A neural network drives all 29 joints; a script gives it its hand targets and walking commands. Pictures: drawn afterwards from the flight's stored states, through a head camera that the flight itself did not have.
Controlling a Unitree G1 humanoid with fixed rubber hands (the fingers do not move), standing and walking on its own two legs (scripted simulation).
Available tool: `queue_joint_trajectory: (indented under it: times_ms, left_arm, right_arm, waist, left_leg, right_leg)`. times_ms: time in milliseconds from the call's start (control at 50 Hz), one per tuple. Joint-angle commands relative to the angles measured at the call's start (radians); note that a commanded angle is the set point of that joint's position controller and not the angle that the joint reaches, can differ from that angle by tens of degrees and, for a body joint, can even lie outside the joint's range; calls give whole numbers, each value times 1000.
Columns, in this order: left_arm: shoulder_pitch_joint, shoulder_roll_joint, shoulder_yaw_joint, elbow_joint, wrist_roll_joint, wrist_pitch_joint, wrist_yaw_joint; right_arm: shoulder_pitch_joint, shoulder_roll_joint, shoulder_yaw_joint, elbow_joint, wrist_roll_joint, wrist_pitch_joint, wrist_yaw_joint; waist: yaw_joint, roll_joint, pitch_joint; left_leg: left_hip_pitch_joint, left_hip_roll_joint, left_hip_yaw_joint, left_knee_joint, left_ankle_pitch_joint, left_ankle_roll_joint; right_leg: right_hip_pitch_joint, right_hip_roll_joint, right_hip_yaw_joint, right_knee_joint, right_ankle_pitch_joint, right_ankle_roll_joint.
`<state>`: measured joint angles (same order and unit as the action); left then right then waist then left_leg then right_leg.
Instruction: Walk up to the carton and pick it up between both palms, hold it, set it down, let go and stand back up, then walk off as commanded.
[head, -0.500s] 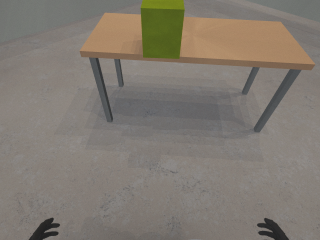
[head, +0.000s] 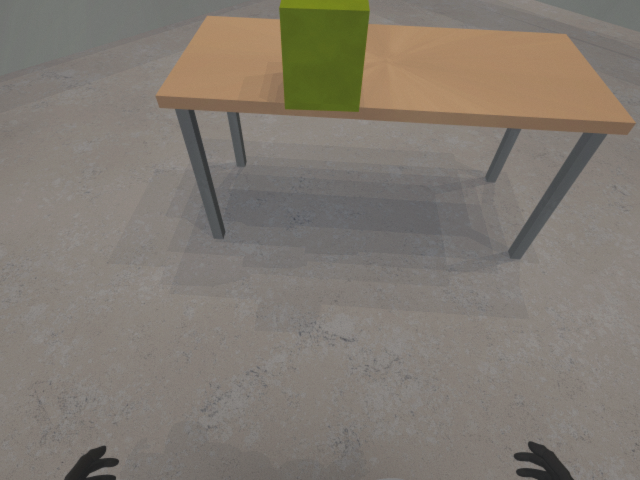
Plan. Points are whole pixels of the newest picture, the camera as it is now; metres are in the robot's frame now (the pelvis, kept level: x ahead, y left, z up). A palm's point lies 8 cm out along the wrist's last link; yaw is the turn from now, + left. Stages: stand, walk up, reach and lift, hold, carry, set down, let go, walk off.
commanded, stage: stand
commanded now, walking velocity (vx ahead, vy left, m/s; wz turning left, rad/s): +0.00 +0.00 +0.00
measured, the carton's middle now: (324, 45) +1.10 -0.03 +0.01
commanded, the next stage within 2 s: none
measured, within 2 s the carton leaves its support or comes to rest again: neither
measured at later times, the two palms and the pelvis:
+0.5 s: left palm out of the picture +0.11 +0.31 -0.09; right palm out of the picture +0.09 -0.30 -0.09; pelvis +0.00 +0.00 +0.00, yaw +0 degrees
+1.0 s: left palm out of the picture +0.10 +0.31 -0.09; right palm out of the picture +0.08 -0.30 -0.10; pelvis -0.01 +0.00 +0.00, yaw +0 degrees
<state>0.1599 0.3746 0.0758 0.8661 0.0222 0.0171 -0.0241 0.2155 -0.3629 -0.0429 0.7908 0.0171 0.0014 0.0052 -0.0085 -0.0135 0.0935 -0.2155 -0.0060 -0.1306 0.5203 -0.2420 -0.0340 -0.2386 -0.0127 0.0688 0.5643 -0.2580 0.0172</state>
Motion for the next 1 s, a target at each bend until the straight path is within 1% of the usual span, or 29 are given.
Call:
queue_joint_trajectory:
  times_ms: [0,40,100,120,140,160,260,280,360,400,440,460,500,560,600,620,660,680,700,720,740,760,800,820,840,900,940,960,980]
  left_arm:
    - [-91,177,4,-36,-23,-53,21]
    - [-83,200,9,-33,-35,-53,24]
    - [-117,208,12,-27,-24,-46,21]
    - [-130,195,9,-24,-25,-44,21]
    - [-122,195,10,-33,-23,-49,23]
    - [-100,218,12,-14,-24,-47,21]
    - [-90,171,1,-15,-19,-45,19]
    - [-74,180,3,-20,-21,-44,20]
    - [-107,214,8,-25,-26,-54,20]
    - [-112,205,11,-30,-26,-45,19]
    - [-95,218,14,-17,-32,-48,20]
    - [-123,208,10,-18,-19,-48,20]
    - [-95,191,-3,-24,-27,-48,20]
    - [-128,209,12,-17,-26,-42,23]
    - [-106,176,-1,-13,-32,-44,20]
    - [-100,180,2,-1,-17,-54,20]
    - [-103,206,13,-6,-19,-49,27]
    - [-113,191,8,-12,-21,-47,17]
    - [-118,201,11,-15,-17,-51,19]
    - [-92,175,2,-2,-36,-49,18]
    - [-121,225,20,0,-28,-49,20]
    - [-86,180,8,-9,-18,-38,15]
    - [-87,173,-2,0,-17,-42,12]
    - [-74,173,-2,-6,-27,-46,13]
    - [-91,188,3,8,-7,-49,21]
    - [-75,199,9,3,-20,-54,12]
    - [-108,213,15,-2,-15,-55,13]
    - [-96,171,1,10,-23,-49,19]
    - [-91,217,15,9,-27,-47,22]
  right_arm:
    - [-84,-215,-41,28,-19,-27,-13]
    - [-92,-207,-37,31,-29,-21,-15]
    - [-70,-200,-37,30,-21,-23,-7]
    - [-75,-196,-44,37,-21,-28,-14]
    - [-87,-182,-33,23,-26,-18,-15]
    - [-90,-213,-41,23,-39,-21,-16]
    - [-100,-228,-45,30,-26,-25,-16]
    - [-95,-193,-41,22,-17,-23,-7]
    - [-67,-201,-44,33,-29,-23,-6]
    - [-87,-210,-38,43,-38,-24,-11]
    - [-80,-213,-47,45,-23,-26,-7]
    - [-80,-197,-42,42,-19,-29,-10]
    - [-96,-183,-34,36,-23,-34,-4]
    - [-78,-187,-41,48,-29,-29,-8]
    - [-102,-175,-33,35,-23,-35,-5]
    - [-99,-167,-33,40,-26,-39,-5]
    - [-121,-225,-50,45,-32,-31,-7]
    - [-94,-214,-48,37,-27,-27,-6]
    - [-112,-182,-40,31,-22,-25,-6]
    - [-107,-208,-40,31,-27,-26,-5]
    - [-74,-161,-27,40,-18,-31,-1]
    - [-82,-198,-40,52,-38,-35,-10]
    - [-109,-198,-44,35,-23,-23,-9]
    - [-93,-208,-40,55,-29,-22,-10]
    - [-67,-175,-37,46,-24,-27,-10]
    - [-43,-200,-41,60,-25,-27,-9]
    - [-51,-161,-25,44,-25,-22,-5]
    - [-102,-196,-36,46,-25,-29,-8]
    - [-66,-187,-38,58,-23,-26,-8]
  waist:
    - [4,30,-191]
    - [10,-24,-203]
    - [-2,-10,-151]
    - [-15,44,-160]
    - [4,-15,-149]
    - [4,-21,-169]
    - [29,-10,-151]
    - [10,48,-191]
    - [8,-51,-169]
    - [12,28,-199]
    - [19,-1,-182]
    - [-8,-46,-177]
    - [14,-6,-188]
    - [-1,81,-189]
    - [3,4,-126]
    - [-1,21,-143]
    - [12,-15,-165]
    - [13,26,-146]
    - [1,-30,-142]
    - [17,28,-159]
    - [1,-8,-153]
    - [16,38,-172]
    - [13,43,-165]
    - [23,-19,-159]
    - [-4,-12,-158]
    - [8,38,-187]
    - [-2,-28,-158]
    - [10,57,-160]
    - [-8,13,-175]
  left_leg:
    - [74,79,-24,-75,163,55]
    - [75,78,-33,-100,139,60]
    - [73,81,-23,-84,163,53]
    - [68,85,-26,-102,142,54]
    - [50,80,-23,-105,127,52]
    - [44,82,-20,-104,105,62]
    - [22,85,-47,-117,133,66]
    - [64,78,-19,-96,129,54]
    - [67,74,-22,-100,94,56]
    - [89,84,-17,-91,165,54]
    - [70,80,-17,-91,141,48]
    - [75,82,-22,-98,144,44]
    - [67,88,-50,-107,86,59]
    - [47,92,-45,-135,52,53]
    - [18,98,-56,-127,40,67]
    - [39,98,-60,-130,23,68]
    - [25,86,-53,-139,18,73]
    - [18,75,-30,-135,87,61]
    - [33,79,-32,-130,79,53]
    - [32,86,-27,-110,76,56]
    - [37,73,-23,-117,48,44]
    - [29,76,-32,-123,24,63]
    - [44,79,-25,-120,23,54]
    - [25,87,-45,-136,43,60]
    - [78,90,-34,-121,81,61]
    - [95,86,-40,-104,122,62]
    - [62,89,-42,-124,76,60]
    - [47,90,-30,-120,119,64]
    - [67,90,-40,-111,85,62]
  right_leg:
    - [89,-106,93,-170,191,-57]
    - [110,-105,78,-184,145,-50]
    - [34,-101,111,-210,114,-49]
    - [53,-92,86,-209,93,-49]
    - [53,-86,87,-201,85,-49]
    - [81,-96,94,-201,71,-49]
    - [96,-82,73,-190,81,-44]
    - [74,-98,96,-201,101,-52]
    - [61,-99,106,-206,66,-54]
    - [69,-86,86,-195,112,-42]
    - [73,-100,100,-210,105,-50]
    - [61,-88,91,-211,131,-47]
    - [63,-80,75,-208,40,-49]
    - [75,-84,101,-204,-7,-41]
    - [33,-80,83,-218,34,-49]
    - [50,-90,104,-225,-18,-52]
    - [79,-83,78,-209,59,-44]
    - [76,-87,73,-198,81,-49]
    - [49,-84,85,-208,73,-46]
    - [57,-100,107,-226,20,-43]
    - [37,-91,107,-233,-27,-45]
    - [66,-81,81,-224,-40,-44]
    - [55,-93,92,-219,-11,-50]
    - [77,-83,74,-206,-2,-50]
    - [46,-97,112,-223,37,-63]
    - [66,-78,88,-202,67,-47]
    - [64,-78,89,-217,30,-42]
    - [71,-88,95,-206,91,-47]
    - [54,-102,117,-221,60,-53]
